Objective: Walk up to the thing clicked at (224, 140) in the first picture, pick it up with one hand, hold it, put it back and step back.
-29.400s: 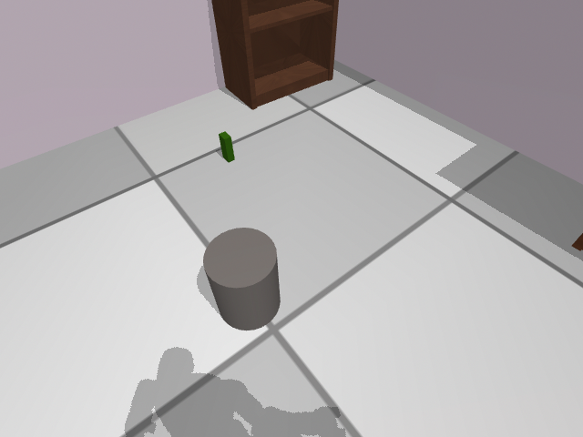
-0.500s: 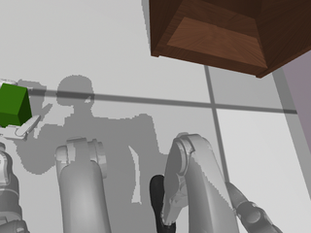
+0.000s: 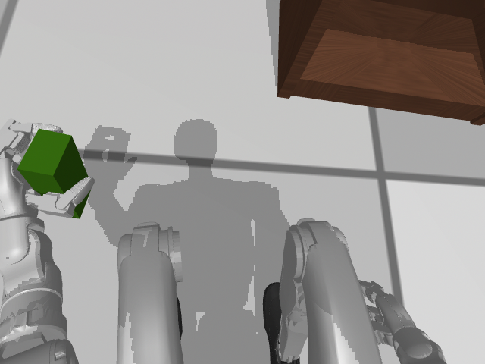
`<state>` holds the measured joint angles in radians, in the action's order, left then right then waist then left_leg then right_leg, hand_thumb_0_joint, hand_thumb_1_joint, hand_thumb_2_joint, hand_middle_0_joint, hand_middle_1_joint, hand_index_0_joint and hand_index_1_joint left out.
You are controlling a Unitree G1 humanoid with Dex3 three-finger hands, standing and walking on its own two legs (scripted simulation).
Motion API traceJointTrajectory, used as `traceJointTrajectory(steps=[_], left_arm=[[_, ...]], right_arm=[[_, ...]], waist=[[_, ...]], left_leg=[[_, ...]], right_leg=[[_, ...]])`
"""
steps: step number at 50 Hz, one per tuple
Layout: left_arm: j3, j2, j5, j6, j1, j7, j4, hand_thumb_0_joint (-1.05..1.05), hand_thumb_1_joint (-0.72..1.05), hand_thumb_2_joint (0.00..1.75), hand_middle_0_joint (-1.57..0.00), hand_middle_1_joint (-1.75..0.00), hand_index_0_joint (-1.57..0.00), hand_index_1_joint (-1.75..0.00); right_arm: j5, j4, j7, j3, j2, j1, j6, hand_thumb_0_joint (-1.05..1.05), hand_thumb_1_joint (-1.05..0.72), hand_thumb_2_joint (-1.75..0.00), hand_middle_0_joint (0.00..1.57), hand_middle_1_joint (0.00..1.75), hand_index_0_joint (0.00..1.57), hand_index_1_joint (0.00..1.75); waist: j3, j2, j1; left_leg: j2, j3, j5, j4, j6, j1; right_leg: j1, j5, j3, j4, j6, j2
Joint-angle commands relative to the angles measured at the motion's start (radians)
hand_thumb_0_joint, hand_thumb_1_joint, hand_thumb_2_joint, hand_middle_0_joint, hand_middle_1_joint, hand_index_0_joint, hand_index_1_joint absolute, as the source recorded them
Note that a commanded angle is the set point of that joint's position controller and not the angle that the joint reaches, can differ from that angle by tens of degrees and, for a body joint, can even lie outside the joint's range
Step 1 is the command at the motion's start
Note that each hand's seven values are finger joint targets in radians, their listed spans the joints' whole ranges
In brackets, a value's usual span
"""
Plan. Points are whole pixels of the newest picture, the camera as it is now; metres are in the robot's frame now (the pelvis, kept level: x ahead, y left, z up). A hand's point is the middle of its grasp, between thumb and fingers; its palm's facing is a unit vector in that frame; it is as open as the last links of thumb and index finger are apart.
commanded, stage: settle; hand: left
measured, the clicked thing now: (61, 179) +0.38 +0.30 -0.05
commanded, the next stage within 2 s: lift in 0.50 s
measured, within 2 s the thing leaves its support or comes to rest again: neither
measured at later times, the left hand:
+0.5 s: hand (51, 163) +0.39 +0.29 +0.00, palm faces +0.32 -0.95 -0.01, open 10.2 cm
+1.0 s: hand (36, 153) +0.38 +0.28 +0.06, palm faces +0.28 -0.96 -0.02, open 10.1 cm
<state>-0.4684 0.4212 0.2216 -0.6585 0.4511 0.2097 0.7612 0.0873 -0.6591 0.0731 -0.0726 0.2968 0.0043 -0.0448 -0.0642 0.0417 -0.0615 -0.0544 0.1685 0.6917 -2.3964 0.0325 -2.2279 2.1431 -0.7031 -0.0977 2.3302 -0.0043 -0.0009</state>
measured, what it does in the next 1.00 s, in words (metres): rises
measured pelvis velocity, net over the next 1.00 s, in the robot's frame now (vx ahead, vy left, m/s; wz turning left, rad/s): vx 0.00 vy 0.00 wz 0.05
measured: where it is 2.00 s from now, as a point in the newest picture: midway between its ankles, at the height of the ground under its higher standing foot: (226, 353)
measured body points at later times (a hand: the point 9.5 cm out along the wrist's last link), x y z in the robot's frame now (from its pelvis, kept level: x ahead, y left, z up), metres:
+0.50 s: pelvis +0.00 +0.00 +0.03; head +0.19 +0.06 +0.43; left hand +0.37 +0.34 +0.01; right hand +0.18 -0.26 -0.09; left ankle +0.08 +0.14 -0.30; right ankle +0.10 -0.12 -0.30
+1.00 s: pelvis +0.00 +0.00 +0.06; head +0.18 +0.04 +0.47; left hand +0.36 +0.33 +0.06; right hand +0.17 -0.25 -0.06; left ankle +0.08 +0.14 -0.30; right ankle +0.10 -0.12 -0.30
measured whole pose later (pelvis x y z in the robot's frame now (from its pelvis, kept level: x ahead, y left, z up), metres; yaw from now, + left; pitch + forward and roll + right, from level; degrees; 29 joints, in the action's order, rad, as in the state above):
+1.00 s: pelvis +0.00 +0.00 +0.06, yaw +3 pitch +32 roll -4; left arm -0.43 0.33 0.21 -0.56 0.41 0.22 0.66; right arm 0.03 -0.66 0.03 0.00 0.27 0.08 -0.02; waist -0.15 0.01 -0.04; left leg -0.06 0.10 0.67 -2.17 0.03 -2.07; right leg 2.01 -0.69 -0.06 2.14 0.00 0.01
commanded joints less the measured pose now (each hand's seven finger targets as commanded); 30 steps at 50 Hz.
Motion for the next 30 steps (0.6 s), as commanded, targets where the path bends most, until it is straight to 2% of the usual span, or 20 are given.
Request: traceJointTrajectory(steps=[1,4,6,7,8,9,10,12,13,14,15,16,17,18,19,21,25,27,29,30], left_arm=[[-0.055,0.206,0.003,-0.041,0.171,0.005,-0.190,0.00,0.27,1.28,-1.32,-1.42,-1.32,-1.44],[-0.038,0.152,0.014,-0.035,0.180,0.006,-0.179,0.00,0.27,1.31,-1.34,-1.45,-1.34,-1.47],[-0.065,0.203,0.009,-0.041,0.221,0.003,-0.232,0.00,0.26,1.30,-1.35,-1.45,-1.35,-1.47],[-0.040,0.177,0.002,-0.034,0.168,0.006,-0.170,0.00,0.25,1.29,-1.34,-1.44,-1.34,-1.46],[-0.060,0.206,0.001,-0.043,0.228,0.005,-0.255,0.00,0.28,1.29,-1.34,-1.44,-1.34,-1.45],[-0.070,0.208,0.002,-0.040,0.221,0.003,-0.232,0.00,0.27,1.30,-1.35,-1.44,-1.35,-1.46],[-0.037,0.163,-0.001,-0.034,0.195,0.004,-0.189,0.00,0.26,1.30,-1.34,-1.44,-1.34,-1.46],[-0.053,0.177,0.000,-0.040,0.226,-0.003,-0.227,0.00,0.26,1.32,-1.35,-1.46,-1.35,-1.48],[-0.077,0.206,-0.007,-0.039,0.237,-0.011,-0.231,0.00,0.28,1.32,-1.36,-1.45,-1.36,-1.47],[-0.044,0.157,-0.007,-0.033,0.186,-0.006,-0.172,0.00,0.27,1.32,-1.36,-1.46,-1.36,-1.48],[-0.020,0.130,-0.008,-0.035,0.215,-0.003,-0.183,0.00,0.27,1.33,-1.35,-1.46,-1.36,-1.48],[-0.053,0.165,-0.005,-0.040,0.239,-0.006,-0.227,0.00,0.28,1.32,-1.35,-1.46,-1.35,-1.48],[-0.054,0.178,-0.015,-0.037,0.227,-0.008,-0.194,0.00,0.27,1.32,-1.35,-1.45,-1.35,-1.47],[-0.026,0.137,-0.019,-0.033,0.193,-0.007,-0.146,0.00,0.27,1.32,-1.34,-1.45,-1.34,-1.46],[-0.042,0.169,-0.021,-0.042,0.247,-0.010,-0.221,0.00,0.29,1.33,-1.33,-1.44,-1.33,-1.46],[-0.065,0.186,-0.017,-0.046,0.262,-0.018,-0.227,0.00,0.27,1.33,-1.35,-1.46,-1.35,-1.47],[-0.024,0.128,-0.024,-0.040,0.228,-0.015,-0.141,0.00,0.28,1.34,-1.34,-1.46,-1.34,-1.47],[-0.036,0.168,-0.025,-0.049,0.279,-0.015,-0.184,0.00,0.26,1.34,-1.34,-1.46,-1.35,-1.48],[-0.034,0.159,-0.028,-0.046,0.260,-0.011,-0.168,0.00,0.26,1.32,-1.33,-1.44,-1.33,-1.46],[-0.016,0.118,-0.025,-0.041,0.231,-0.011,-0.110,0.00,0.25,1.33,-1.31,-1.44,-1.32,-1.45]], right_arm=[[-0.008,0.064,-0.020,0.095,0.213,0.097,0.018,0.00,-0.90,-0.90,0.20,0.30,0.20,0.30],[-0.012,0.066,-0.022,0.100,0.203,0.092,0.026,0.00,-0.91,-0.90,0.20,0.30,0.20,0.30],[-0.011,0.063,-0.027,0.108,0.204,0.101,0.029,0.00,-0.91,-0.90,0.20,0.30,0.20,0.30],[-0.014,0.073,-0.028,0.108,0.198,0.089,0.032,0.00,-0.91,-0.90,0.20,0.30,0.20,0.30],[-0.009,0.066,-0.028,0.108,0.193,0.108,0.033,0.00,-0.90,-0.90,0.20,0.30,0.20,0.30],[-0.014,0.057,-0.030,0.114,0.198,0.108,0.034,0.00,-0.91,-0.90,0.20,0.30,0.20,0.30],[-0.013,0.061,-0.030,0.109,0.186,0.104,0.035,0.00,-0.91,-0.90,0.20,0.30,0.20,0.30],[-0.012,0.062,-0.031,0.112,0.189,0.111,0.038,0.00,-0.91,-0.90,0.20,0.30,0.20,0.30],[-0.013,0.055,-0.033,0.118,0.190,0.116,0.039,0.00,-0.90,-0.90,0.20,0.30,0.20,0.30],[-0.014,0.056,-0.033,0.112,0.185,0.108,0.037,0.00,-0.91,-0.90,0.20,0.30,0.20,0.30],[-0.012,0.064,-0.032,0.114,0.184,0.107,0.039,0.00,-0.90,-0.90,0.20,0.30,0.20,0.30],[-0.012,0.056,-0.033,0.119,0.190,0.115,0.042,0.00,-0.90,-0.90,0.20,0.30,0.20,0.30],[-0.014,0.053,-0.035,0.119,0.189,0.114,0.040,0.00,-0.90,-0.90,0.20,0.30,0.20,0.30],[-0.011,0.058,-0.034,0.116,0.186,0.111,0.039,0.00,-0.91,-0.90,0.20,0.30,0.20,0.30],[-0.011,0.056,-0.034,0.118,0.187,0.113,0.040,0.00,-0.90,-0.90,0.20,0.30,0.20,0.30],[-0.011,0.051,-0.034,0.118,0.180,0.125,0.039,0.00,-0.90,-0.90,0.20,0.30,0.20,0.30],[-0.014,0.055,-0.034,0.119,0.181,0.112,0.042,0.00,-0.91,-0.90,0.20,0.30,0.20,0.30],[-0.012,0.047,-0.035,0.118,0.180,0.121,0.043,0.00,-0.91,-0.90,0.20,0.30,0.20,0.30],[-0.011,0.043,-0.034,0.121,0.179,0.128,0.043,0.00,-0.91,-0.90,0.20,0.30,0.20,0.30],[-0.014,0.052,-0.033,0.119,0.178,0.123,0.045,0.00,-0.91,-0.90,0.20,0.30,0.20,0.30]], waist=[[-0.656,-0.182,0.011],[-0.618,-0.154,0.003],[-0.659,-0.169,0.015],[-0.634,-0.154,0.010],[-0.677,-0.154,0.011],[-0.675,-0.152,0.022],[-0.653,-0.148,0.007],[-0.670,-0.152,0.008],[-0.667,-0.154,0.023],[-0.641,-0.157,0.017],[-0.630,-0.158,-0.003],[-0.665,-0.160,0.012],[-0.649,-0.176,0.019],[-0.627,-0.168,0.004],[-0.649,-0.174,0.009],[-0.672,-0.168,0.018],[-0.599,-0.160,0.003],[-0.644,-0.188,0.008],[-0.659,-0.173,0.009],[-0.625,-0.144,-0.005]], left_leg=[[0.020,-0.096,-0.144,0.295,-0.047,0.445],[0.020,-0.102,-0.108,0.307,-0.051,0.429],[0.021,-0.108,-0.106,0.310,-0.051,0.446],[0.021,-0.112,-0.090,0.318,-0.054,0.425],[0.021,-0.113,-0.112,0.312,-0.054,0.432],[0.022,-0.113,-0.114,0.321,-0.055,0.450],[0.020,-0.113,-0.118,0.323,-0.053,0.438],[0.019,-0.110,-0.124,0.330,-0.053,0.457],[0.020,-0.116,-0.119,0.337,-0.053,0.463],[0.021,-0.115,-0.113,0.348,-0.051,0.465],[0.022,-0.113,-0.098,0.349,-0.052,0.455],[0.020,-0.112,-0.112,0.350,-0.051,0.486],[0.021,-0.115,-0.106,0.361,-0.049,0.493],[0.021,-0.113,-0.104,0.363,-0.050,0.479],[0.021,-0.113,-0.105,0.367,-0.051,0.490],[0.022,-0.117,-0.107,0.366,-0.050,0.490],[0.023,-0.114,-0.061,0.393,-0.051,0.487],[0.024,-0.118,-0.070,0.396,-0.049,0.510],[0.025,-0.121,-0.095,0.392,-0.050,0.519],[0.026,-0.118,-0.084,0.396,-0.052,0.494]], right_leg=[[-0.348,0.195,-0.025,-0.265,0.038,-0.036],[-0.332,0.163,-0.020,-0.290,0.037,-0.036],[-0.350,0.157,-0.011,-0.300,0.037,-0.034],[-0.359,0.140,-0.007,-0.313,0.034,-0.033],[-0.395,0.162,-0.001,-0.314,0.033,-0.031],[-0.374,0.161,-0.002,-0.311,0.036,-0.032],[-0.375,0.164,-0.002,-0.310,0.035,-0.032],[-0.374,0.169,-0.006,-0.314,0.036,-0.033],[-0.375,0.162,0.001,-0.324,0.037,-0.032],[-0.360,0.153,-0.004,-0.321,0.040,-0.032],[-0.354,0.144,-0.007,-0.327,0.038,-0.032],[-0.360,0.157,-0.005,-0.327,0.040,-0.032],[-0.340,0.144,-0.005,-0.325,0.043,-0.031],[-0.352,0.147,-0.007,-0.330,0.039,-0.030],[-0.352,0.147,-0.006,-0.330,0.041,-0.030],[-0.368,0.145,-0.001,-0.335,0.040,-0.030],[-0.320,0.101,-0.007,-0.350,0.043,-0.030],[-0.348,0.111,0.000,-0.351,0.044,-0.028],[-0.361,0.131,0.001,-0.351,0.042,-0.026],[-0.351,0.120,-0.003,-0.354,0.041,-0.026]])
